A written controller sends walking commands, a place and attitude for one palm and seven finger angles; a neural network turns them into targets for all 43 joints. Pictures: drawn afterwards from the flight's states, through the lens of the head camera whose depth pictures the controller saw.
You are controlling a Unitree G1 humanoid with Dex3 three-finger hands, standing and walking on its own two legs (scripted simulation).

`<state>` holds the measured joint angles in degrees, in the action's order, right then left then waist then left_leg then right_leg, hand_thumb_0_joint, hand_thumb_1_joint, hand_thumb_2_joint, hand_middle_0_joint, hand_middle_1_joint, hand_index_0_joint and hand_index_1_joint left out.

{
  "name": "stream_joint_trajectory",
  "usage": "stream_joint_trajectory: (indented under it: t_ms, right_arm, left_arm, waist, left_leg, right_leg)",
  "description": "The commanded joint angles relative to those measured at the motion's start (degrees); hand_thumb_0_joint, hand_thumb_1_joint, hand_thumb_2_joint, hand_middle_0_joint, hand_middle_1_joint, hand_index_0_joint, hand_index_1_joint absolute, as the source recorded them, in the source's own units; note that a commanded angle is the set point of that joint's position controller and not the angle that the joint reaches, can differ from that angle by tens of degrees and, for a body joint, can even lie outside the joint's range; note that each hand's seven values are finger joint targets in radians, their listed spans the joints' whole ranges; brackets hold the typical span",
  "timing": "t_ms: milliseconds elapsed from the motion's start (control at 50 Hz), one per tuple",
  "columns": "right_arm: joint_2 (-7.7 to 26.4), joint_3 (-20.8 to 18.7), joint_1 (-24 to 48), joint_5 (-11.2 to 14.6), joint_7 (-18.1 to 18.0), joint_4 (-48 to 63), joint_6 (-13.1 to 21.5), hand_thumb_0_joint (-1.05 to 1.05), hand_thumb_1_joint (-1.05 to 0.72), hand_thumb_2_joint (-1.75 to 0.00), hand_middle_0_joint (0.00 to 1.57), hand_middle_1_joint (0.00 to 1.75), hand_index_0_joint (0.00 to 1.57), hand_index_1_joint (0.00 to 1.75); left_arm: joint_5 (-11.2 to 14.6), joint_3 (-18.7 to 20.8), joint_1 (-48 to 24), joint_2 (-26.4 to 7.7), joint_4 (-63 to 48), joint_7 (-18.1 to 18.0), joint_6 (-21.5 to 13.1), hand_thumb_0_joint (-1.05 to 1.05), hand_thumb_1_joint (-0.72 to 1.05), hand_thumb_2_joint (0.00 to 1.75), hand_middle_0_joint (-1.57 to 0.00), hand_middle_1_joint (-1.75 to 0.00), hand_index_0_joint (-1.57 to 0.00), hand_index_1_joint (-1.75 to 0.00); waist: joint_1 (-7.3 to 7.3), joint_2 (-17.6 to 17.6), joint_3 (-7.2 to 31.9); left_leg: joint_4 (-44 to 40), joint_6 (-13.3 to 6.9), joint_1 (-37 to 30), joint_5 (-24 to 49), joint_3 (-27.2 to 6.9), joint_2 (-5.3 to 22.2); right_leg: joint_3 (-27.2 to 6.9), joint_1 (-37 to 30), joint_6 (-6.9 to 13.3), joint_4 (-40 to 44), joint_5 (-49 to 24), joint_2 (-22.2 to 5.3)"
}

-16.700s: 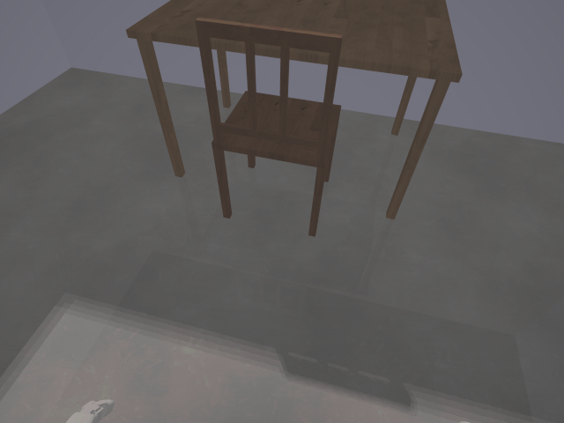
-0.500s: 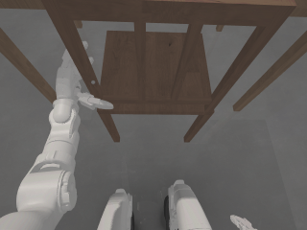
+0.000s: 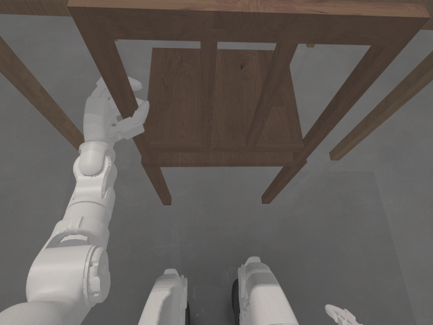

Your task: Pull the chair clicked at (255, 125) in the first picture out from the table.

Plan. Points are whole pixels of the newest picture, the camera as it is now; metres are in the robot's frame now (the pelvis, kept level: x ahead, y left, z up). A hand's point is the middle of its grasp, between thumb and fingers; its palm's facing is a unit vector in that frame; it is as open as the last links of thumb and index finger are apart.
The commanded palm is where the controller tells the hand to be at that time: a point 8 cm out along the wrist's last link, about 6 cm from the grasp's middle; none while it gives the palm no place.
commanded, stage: hook a spindle and tug to test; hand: left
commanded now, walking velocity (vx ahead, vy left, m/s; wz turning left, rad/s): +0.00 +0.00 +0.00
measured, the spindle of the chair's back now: (206, 105) +0.50 +0.00 +0.03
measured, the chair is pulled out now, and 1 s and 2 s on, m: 0.00 0.03 0.09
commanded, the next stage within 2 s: step backward, pulling the chair out in 0.66 s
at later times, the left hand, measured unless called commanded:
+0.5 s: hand (138, 128) +0.45 +0.13 +0.03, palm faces -0.01 -1.00 -0.03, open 6.1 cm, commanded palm +0.42 +0.18 +0.03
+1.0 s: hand (136, 132) +0.44 +0.12 +0.04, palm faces +0.01 -0.99 -0.15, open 6.2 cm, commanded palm +0.42 +0.17 +0.04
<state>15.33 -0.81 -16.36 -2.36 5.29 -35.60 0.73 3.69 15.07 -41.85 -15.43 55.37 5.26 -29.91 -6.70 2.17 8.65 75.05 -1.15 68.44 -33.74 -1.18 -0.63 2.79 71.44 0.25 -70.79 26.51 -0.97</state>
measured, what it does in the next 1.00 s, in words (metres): rises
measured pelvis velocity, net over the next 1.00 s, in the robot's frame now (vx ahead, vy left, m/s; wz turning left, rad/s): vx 0.02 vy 0.00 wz -0.03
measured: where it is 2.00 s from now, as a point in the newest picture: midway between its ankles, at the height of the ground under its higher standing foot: outside the picture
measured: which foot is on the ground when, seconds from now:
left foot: down 0.00-1.00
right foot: down 0.00-1.00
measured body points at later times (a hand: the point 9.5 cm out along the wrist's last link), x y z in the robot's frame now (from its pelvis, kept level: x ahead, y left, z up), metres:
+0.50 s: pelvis +0.00 +0.00 +0.01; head +0.15 +0.00 +0.43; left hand +0.45 +0.18 +0.03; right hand +0.09 -0.26 -0.12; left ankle +0.01 +0.10 -0.61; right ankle +0.06 -0.12 -0.61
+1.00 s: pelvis +0.02 +0.00 +0.08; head +0.15 -0.01 +0.52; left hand +0.43 +0.18 +0.06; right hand +0.09 -0.25 -0.05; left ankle +0.01 +0.10 -0.61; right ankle +0.05 -0.12 -0.61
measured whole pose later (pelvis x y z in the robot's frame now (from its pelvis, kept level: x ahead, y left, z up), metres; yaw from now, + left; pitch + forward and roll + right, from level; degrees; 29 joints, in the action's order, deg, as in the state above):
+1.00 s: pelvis +0.02 +0.00 +0.08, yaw -1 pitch +17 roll -1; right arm 12.6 0.1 -15.6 3.3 -2.5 -31.5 -8.0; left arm 3.0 7.6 -30.8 -12.4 51.2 -4.4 -13.5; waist -5.9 1.7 1.0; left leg 47.5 -1.6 40.7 -23.7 1.4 -0.4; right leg 0.0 44.7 -0.7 -44.7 16.9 -0.2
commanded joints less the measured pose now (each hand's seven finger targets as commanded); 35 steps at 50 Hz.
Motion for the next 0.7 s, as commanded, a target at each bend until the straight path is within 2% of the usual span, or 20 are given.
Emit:
stream_joint_trajectory:
  t_ms: [0,40,120,140,160,180,240,300,320,360,380,400,440,500,520,540,560,580,600,680]
  right_arm:
    - [9.6,-3.4,-8.0,0.1,-0.8,3.9,1.3,0.0,-0.9,-0.9,0.2,0.3,0.2,0.3]
    - [9.3,-3.5,-7.8,0.2,-0.6,4.2,1.2,0.0,-0.9,-0.9,0.2,0.3,0.2,0.3]
    - [9.2,-3.4,-7.5,0.2,-0.3,4.6,1.1,0.0,-0.9,-0.9,0.2,0.3,0.2,0.3]
    - [9.0,-3.3,-7.1,0.3,-0.3,4.7,1.1,0.0,-0.9,-0.9,0.2,0.3,0.2,0.3]
    - [9.1,-3.3,-7.2,0.2,-0.3,4.8,1.1,0.0,-0.9,-0.9,0.2,0.3,0.2,0.3]
    - [9.2,-3.3,-7.2,0.3,-0.3,5.3,1.3,0.0,-0.9,-0.9,0.2,0.3,0.2,0.3]
    - [8.9,-3.5,-6.8,0.3,-0.1,5.4,1.2,0.0,-0.9,-0.9,0.2,0.3,0.2,0.3]
    - [8.9,-3.4,-6.4,0.5,-0.2,6.0,1.3,0.0,-0.9,-0.9,0.2,0.3,0.2,0.3]
    - [8.6,-3.3,-6.2,0.5,-0.2,6.0,1.3,0.0,-0.9,-0.9,0.2,0.3,0.2,0.3]
    - [8.8,-3.4,-6.3,0.5,-0.3,6.0,1.4,0.0,-0.9,-0.9,0.2,0.3,0.2,0.3]
    - [8.9,-3.4,-6.2,0.6,-0.4,6.3,1.5,0.0,-0.9,-0.9,0.2,0.3,0.2,0.3]
    - [8.6,-3.3,-5.9,0.6,-0.5,6.1,1.5,0.0,-0.9,-0.9,0.2,0.3,0.2,0.3]
    - [8.5,-3.3,-5.7,0.7,-0.6,6.3,1.7,0.0,-0.9,-0.9,0.2,0.3,0.2,0.3]
    - [8.6,-3.2,-5.3,0.8,-0.8,6.7,1.9,0.0,-0.9,-0.9,0.2,0.3,0.2,0.3]
    - [8.3,-3.2,-5.0,0.7,-0.7,6.7,2.0,0.0,-0.9,-0.9,0.2,0.3,0.2,0.3]
    - [8.5,-3.3,-5.1,0.8,-0.8,6.7,2.0,0.0,-0.9,-0.9,0.2,0.3,0.2,0.3]
    - [8.4,-3.3,-4.8,0.8,-0.7,6.9,2.0,0.0,-0.9,-0.9,0.2,0.3,0.2,0.3]
    - [8.6,-3.3,-5.0,0.9,-0.9,7.1,2.1,0.0,-0.9,-0.9,0.2,0.3,0.2,0.3]
    - [8.4,-3.4,-4.6,0.9,-0.8,7.1,2.2,0.0,-0.9,-0.9,0.2,0.3,0.2,0.3]
    - [8.5,-3.2,-4.5,0.9,-1.2,6.5,2.2,0.0,-0.9,-0.9,0.2,0.3,0.2,0.3]
  left_arm:
    - [0.1,-0.4,-19.5,-6.4,-12.7,1.2,-3.5,0.0,0.9,0.9,-0.5,-1.45,-0.5,-1.45]
    - [0.2,-1.4,-17.2,-4.7,-13.0,1.2,-3.3,0.0,0.9,0.9,-0.5,-1.45,-0.5,-1.45]
    - [-0.7,0.1,-14.1,-6.6,-13.1,0.4,-3.5,0.0,0.9,0.9,-0.5,-1.45,-0.5,-1.45]
    - [-0.7,-0.9,-14.5,-5.8,-13.7,0.5,-3.6,0.0,0.9,0.9,-0.5,-1.45,-0.5,-1.45]
    - [-0.9,-0.2,-13.8,-6.6,-14.2,0.5,-3.8,0.0,0.9,0.9,-0.5,-1.45,-0.5,-1.45]
    - [-0.9,-0.6,-14.0,-6.4,-15.3,0.4,-3.9,0.0,0.9,0.9,-0.5,-1.45,-0.5,-1.45]
    - [-0.4,-1.1,-10.6,-5.1,-16.3,0.5,-3.7,0.0,0.9,0.9,-0.5,-1.45,-0.5,-1.45]
    - [-0.3,-0.5,-8.9,-6.1,-18.1,0.5,-3.7,0.0,0.9,0.9,-0.5,-1.45,-0.5,-1.45]
    - [-0.2,-1.5,-8.1,-4.6,-17.7,0.6,-3.4,0.0,0.9,0.9,-0.5,-1.45,-0.5,-1.45]
    - [-0.1,0.3,-7.9,-6.9,-18.8,0.4,-3.5,0.0,0.9,0.9,-0.5,-1.45,-0.5,-1.45]
    - [-0.2,0.3,-6.7,-6.9,-18.9,0.3,-3.4,0.0,0.9,0.9,-0.5,-1.45,-0.5,-1.45]
    - [-0.1,0.1,-6.8,-6.5,-18.2,0.3,-3.3,0.0,0.9,0.9,-0.5,-1.45,-0.5,-1.45]
    - [0.0,-0.1,-5.6,-6.0,-18.9,0.5,-3.4,0.0,0.9,0.9,-0.5,-1.45,-0.5,-1.45]
    - [-0.1,0.5,-4.7,-7.1,-20.4,0.7,-3.6,0.0,0.9,0.9,-0.5,-1.45,-0.5,-1.45]
    - [0.1,-0.9,-4.2,-5.3,-20.5,0.9,-3.5,0.0,0.9,0.9,-0.5,-1.45,-0.5,-1.45]
    - [0.3,0.4,-3.0,-6.4,-20.5,0.8,-3.4,0.0,0.9,0.9,-0.5,-1.45,-0.5,-1.45]
    - [0.5,-0.9,-2.3,-5.0,-20.4,1.1,-3.1,0.0,0.9,0.9,-0.5,-1.45,-0.5,-1.45]
    - [0.7,0.0,-2.4,-6.1,-21.6,1.0,-3.3,0.0,0.9,0.9,-0.5,-1.45,-0.5,-1.45]
    - [0.5,-1.0,-2.7,-5.3,-22.7,1.1,-3.3,0.0,0.9,0.9,-0.5,-1.45,-0.5,-1.45]
    - [0.3,-1.4,-4.9,-5.5,-21.7,0.8,-3.0,0.0,0.9,0.9,-0.5,-1.45,-0.5,-1.45]
  waist:
    - [-1.84,2.9,31.7]
    - [-1.57,2.4,31.8]
    - [-0.69,1.0,30.2]
    - [-1.07,1.5,29.3]
    - [-0.62,1.1,29.9]
    - [-0.55,2.8,30.4]
    - [-0.1,2.2,30.4]
    - [0.44,1.5,30.4]
    - [0.2,0.9,29.7]
    - [0.68,0.3,29.5]
    - [0.83,1.0,29.7]
    - [0.44,-0.8,28.9]
    - [0.78,-1.0,28.2]
    - [1.52,1.1,29.1]
    - [1.31,1.0,29.0]
    - [1.67,0.2,28.9]
    - [1.28,-0.5,28.4]
    - [1.61,-0.4,29.1]
    - [1.55,1.2,29.7]
    - [0.88,1.2,27.0]
  left_leg:
    - [-9.2,0.9,-18.5,27.0,-1.6,-0.6]
    - [-9.5,1.1,-19.0,27.6,-1.5,-0.5]
    - [-9.8,0.6,-16.3,24.8,-1.1,-0.7]
    - [-9.8,0.5,-15.9,24.3,-0.6,-0.8]
    - [-10.0,0.6,-16.1,24.1,-0.9,-0.7]
    - [-10.0,0.8,-17.3,25.4,-1.1,-0.6]
    - [-10.0,0.9,-17.6,26.5,-0.6,-0.6]
    - [-10.3,0.8,-16.6,25.8,-0.6,-0.6]
    - [-10.3,0.5,-16.2,25.4,-0.2,-0.7]
    - [-10.5,0.4,-14.7,23.9,-0.1,-0.9]
    - [-10.3,0.3,-15.0,24.2,0.1,-0.9]
    - [-10.2,0.1,-13.8,23.4,0.2,-1.0]
    - [-10.4,0.1,-13.2,22.3,0.4,-1.1]
    - [-10.4,0.2,-13.7,22.9,0.4,-1.2]
    - [-10.4,0.3,-14.3,23.5,0.4,-1.2]
    - [-10.5,0.4,-14.3,24.1,0.3,-1.0]
    - [-10.4,0.2,-13.9,23.4,0.5,-1.1]
    - [-10.5,0.2,-14.4,24.5,0.3,-1.0]
    - [-10.2,0.3,-15.1,24.8,0.5,-1.0]
    - [-10.3,0.4,-14.5,22.9,0.0,-1.0]
  right_leg:
    - [-0.5,-20.4,1.9,6.6,-18.3,2.3]
    - [-0.3,-20.8,2.0,6.8,-18.5,2.4]
    - [-0.7,-22.1,2.0,6.9,-17.5,2.4]
    - [-1.0,-22.1,2.0,7.3,-17.7,2.3]
    - [-0.8,-22.4,2.1,7.0,-17.4,2.3]
    - [-0.7,-21.6,2.2,6.7,-17.5,2.4]
    - [-0.8,-22.7,2.1,7.1,-18.7,2.4]
    - [-1.0,-23.9,2.2,6.9,-19.0,2.3]
    - [-1.2,-24.4,2.0,7.4,-19.2,2.3]
    - [-1.5,-25.6,2.1,7.4,-18.9,2.2]
    - [-1.6,-25.4,2.1,7.3,-19.1,2.3]
    - [-1.7,-25.8,2.0,7.5,-19.2,2.2]
    - [-1.8,-26.5,2.0,7.6,-18.8,2.2]
    - [-2.0,-26.5,2.2,7.3,-19.1,2.0]
    - [-1.8,-26.3,2.2,7.3,-19.3,2.0]
    - [-1.7,-26.4,2.2,7.3,-19.6,2.0]
    - [-1.8,-26.5,2.0,7.6,-19.4,2.0]
    - [-1.7,-26.7,2.2,7.2,-20.0,2.0]
    - [-1.9,-26.5,2.1,7.2,-20.3,1.9]
    - [-1.6,-24.0,2.1,7.2,-17.8,2.0]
